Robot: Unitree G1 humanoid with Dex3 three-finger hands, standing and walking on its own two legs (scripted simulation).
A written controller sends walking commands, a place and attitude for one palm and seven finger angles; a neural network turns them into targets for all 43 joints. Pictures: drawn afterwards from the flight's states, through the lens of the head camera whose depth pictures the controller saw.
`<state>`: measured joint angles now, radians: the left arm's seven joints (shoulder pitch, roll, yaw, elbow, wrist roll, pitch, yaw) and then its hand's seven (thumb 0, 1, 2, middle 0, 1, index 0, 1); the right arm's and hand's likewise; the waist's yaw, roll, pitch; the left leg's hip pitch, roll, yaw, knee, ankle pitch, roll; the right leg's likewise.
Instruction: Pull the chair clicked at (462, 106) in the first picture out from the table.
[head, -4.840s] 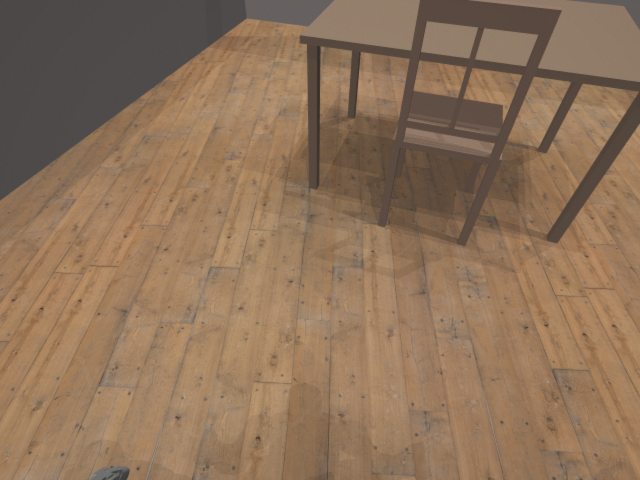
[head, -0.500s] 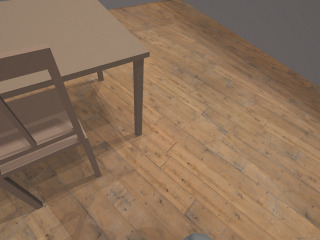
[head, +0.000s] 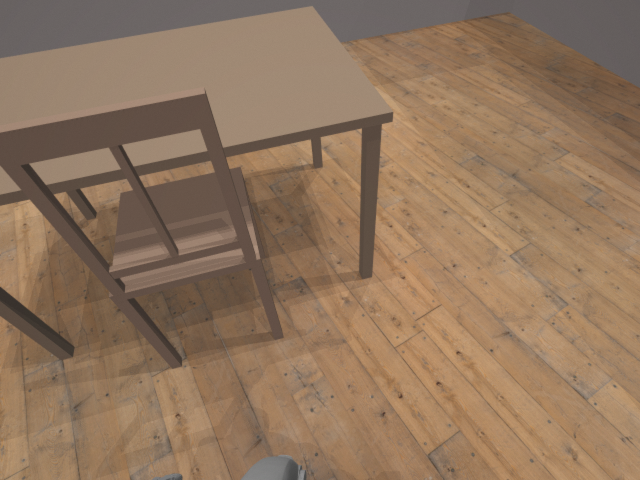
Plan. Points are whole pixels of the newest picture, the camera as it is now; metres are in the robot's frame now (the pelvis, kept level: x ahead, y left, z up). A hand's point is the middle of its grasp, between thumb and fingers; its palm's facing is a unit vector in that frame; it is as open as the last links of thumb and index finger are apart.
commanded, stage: turn to face it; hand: left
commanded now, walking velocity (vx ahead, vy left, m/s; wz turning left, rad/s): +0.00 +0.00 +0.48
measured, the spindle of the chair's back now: (148, 206) +0.64 +0.39 -0.07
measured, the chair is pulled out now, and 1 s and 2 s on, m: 0.00 0.00 0.00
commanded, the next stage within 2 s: take the last steps up to it in 0.38 s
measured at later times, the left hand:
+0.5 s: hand out of the picture -0.03 +0.26 -0.17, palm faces +0.27 -0.93 -0.26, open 7.4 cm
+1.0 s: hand out of the picture -0.03 +0.16 -0.16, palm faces +0.37 -0.92 -0.15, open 7.4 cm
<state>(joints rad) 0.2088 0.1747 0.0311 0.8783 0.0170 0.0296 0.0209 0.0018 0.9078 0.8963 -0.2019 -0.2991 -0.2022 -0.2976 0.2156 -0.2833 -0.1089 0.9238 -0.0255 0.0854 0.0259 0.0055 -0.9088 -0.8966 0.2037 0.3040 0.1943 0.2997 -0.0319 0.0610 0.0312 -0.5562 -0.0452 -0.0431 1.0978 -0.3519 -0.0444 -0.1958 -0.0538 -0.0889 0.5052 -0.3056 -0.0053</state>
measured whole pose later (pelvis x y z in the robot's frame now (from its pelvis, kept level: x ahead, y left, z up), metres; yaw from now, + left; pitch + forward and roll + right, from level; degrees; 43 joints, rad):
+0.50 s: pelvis -0.01 +0.04 +0.00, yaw +13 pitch +0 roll +0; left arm 0.25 0.26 0.06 0.97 0.01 0.06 0.01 0.00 0.91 0.90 -0.20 -0.30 -0.20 -0.30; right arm 0.12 -0.20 -0.03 0.93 -0.02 0.03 0.00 0.00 -0.91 -0.90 0.21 0.30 0.20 0.30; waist 0.03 -0.03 0.07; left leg -0.21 0.00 0.03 0.48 -0.27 0.03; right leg -0.42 -0.10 -0.05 0.99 -0.45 0.06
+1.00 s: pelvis +0.08 +0.05 +0.00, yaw +18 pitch +0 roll +0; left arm 0.45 0.09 0.01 1.11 0.03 -0.06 0.01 0.00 0.91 0.90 -0.20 -0.30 -0.20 -0.30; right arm 0.26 -0.20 -0.06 1.07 -0.02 0.02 0.03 0.01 -0.91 -0.90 0.20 0.30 0.19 0.30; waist 0.02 0.02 0.03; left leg -0.51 0.08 0.07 0.82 -0.25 0.01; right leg 0.00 -0.03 -0.13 0.32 -0.32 -0.01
